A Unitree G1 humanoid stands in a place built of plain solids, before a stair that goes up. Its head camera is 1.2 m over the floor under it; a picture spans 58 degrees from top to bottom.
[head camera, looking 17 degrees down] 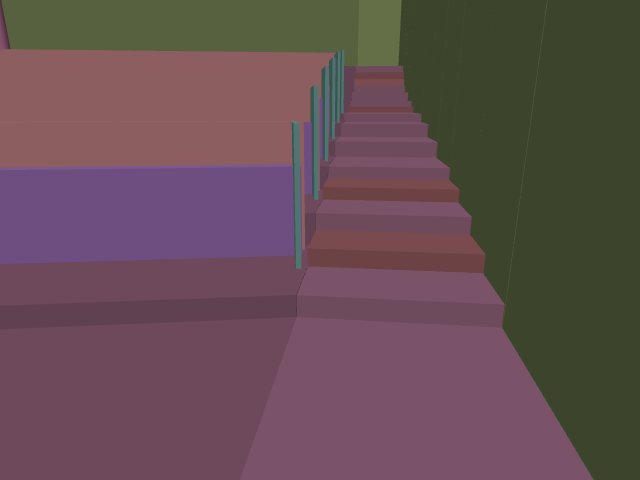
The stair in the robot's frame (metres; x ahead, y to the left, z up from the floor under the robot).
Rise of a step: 0.12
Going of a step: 0.50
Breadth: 1.18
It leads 6 degrees to the right of straight ahead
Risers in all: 5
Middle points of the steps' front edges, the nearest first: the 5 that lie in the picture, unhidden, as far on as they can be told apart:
2.28 -0.45 0.15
2.75 -0.50 0.28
3.23 -0.55 0.41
3.74 -0.61 0.53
4.25 -0.67 0.64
